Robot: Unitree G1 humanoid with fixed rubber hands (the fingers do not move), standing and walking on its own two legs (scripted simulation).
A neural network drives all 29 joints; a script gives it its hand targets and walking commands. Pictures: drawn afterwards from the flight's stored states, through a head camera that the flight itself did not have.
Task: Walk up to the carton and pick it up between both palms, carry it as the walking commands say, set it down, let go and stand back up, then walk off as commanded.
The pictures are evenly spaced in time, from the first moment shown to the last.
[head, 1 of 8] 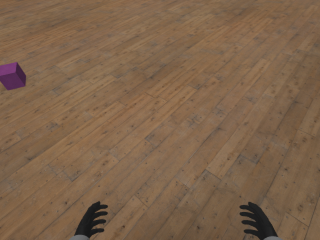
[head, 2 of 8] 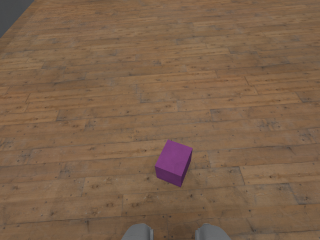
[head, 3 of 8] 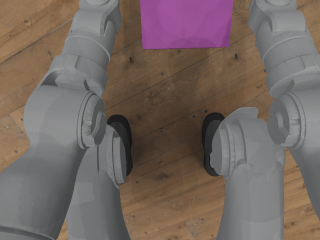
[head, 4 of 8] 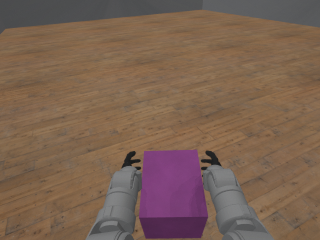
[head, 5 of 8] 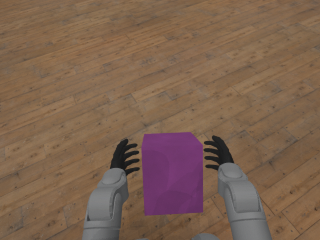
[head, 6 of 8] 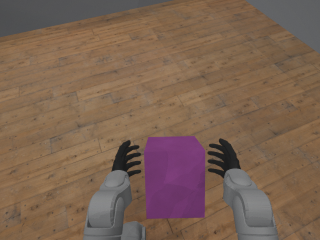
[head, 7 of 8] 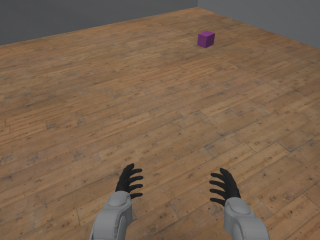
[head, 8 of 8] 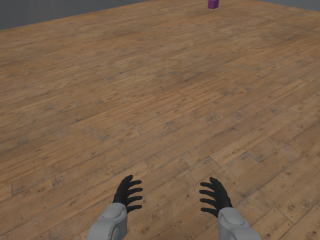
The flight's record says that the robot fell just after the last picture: no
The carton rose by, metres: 0.68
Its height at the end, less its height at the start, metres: +0.00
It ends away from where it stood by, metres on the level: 9.02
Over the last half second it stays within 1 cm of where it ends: yes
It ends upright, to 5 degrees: no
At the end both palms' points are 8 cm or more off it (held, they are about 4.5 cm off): yes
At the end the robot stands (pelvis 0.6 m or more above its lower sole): yes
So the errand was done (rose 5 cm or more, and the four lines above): no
